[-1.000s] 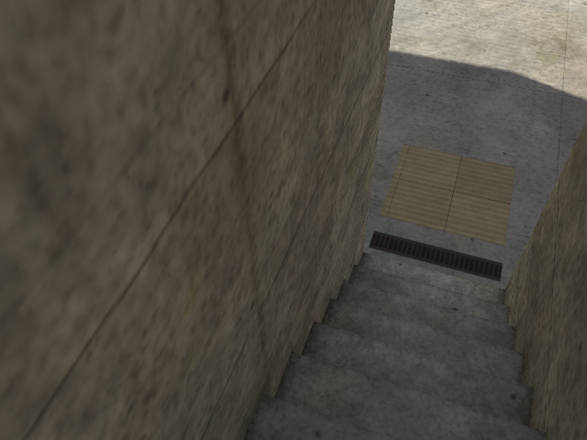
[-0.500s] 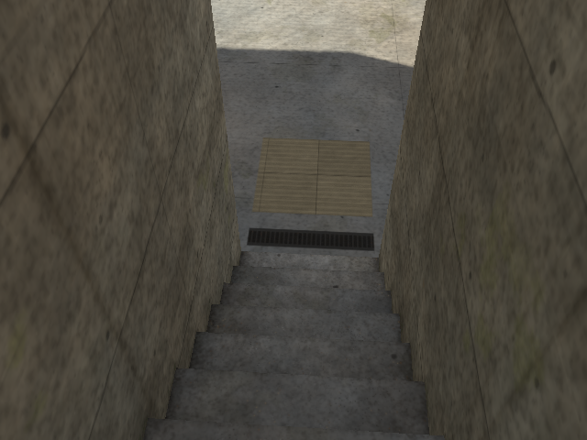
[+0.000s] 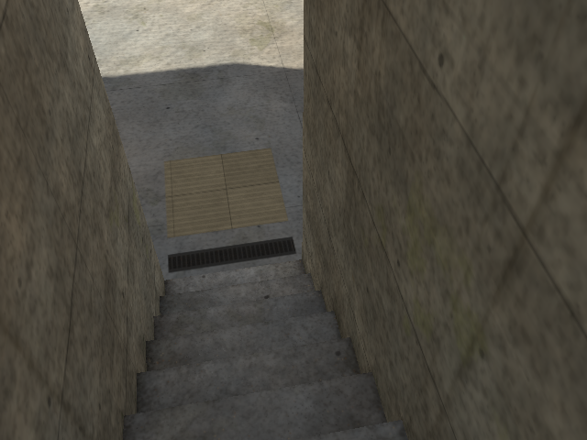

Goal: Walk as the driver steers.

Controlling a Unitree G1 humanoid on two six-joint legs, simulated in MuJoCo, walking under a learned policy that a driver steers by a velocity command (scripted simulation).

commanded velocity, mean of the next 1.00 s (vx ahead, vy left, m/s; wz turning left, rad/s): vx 0.03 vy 0.00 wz -0.05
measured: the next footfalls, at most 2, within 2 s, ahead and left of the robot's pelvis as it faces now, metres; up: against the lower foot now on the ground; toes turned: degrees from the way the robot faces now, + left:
right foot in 1.46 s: +0.31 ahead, -0.11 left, -0.19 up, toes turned -7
left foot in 1.98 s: +0.55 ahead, +0.11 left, -0.38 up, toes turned +10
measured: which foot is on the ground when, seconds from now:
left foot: down 0.00-1.00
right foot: down 0.00-1.00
